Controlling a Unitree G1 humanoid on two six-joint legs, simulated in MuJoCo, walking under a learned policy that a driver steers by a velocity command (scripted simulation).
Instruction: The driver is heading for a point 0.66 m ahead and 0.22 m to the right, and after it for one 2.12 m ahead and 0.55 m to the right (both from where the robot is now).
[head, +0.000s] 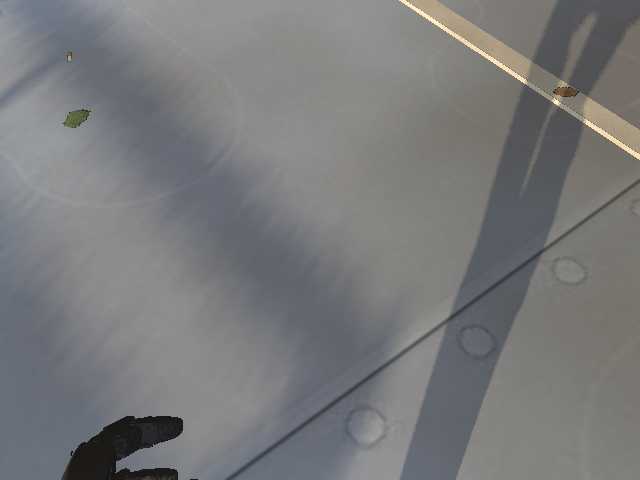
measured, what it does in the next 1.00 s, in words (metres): walks ahead, turning right: right foot, then left foot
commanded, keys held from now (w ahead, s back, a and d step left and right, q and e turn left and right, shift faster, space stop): w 0.18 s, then w+e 0.22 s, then e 0.60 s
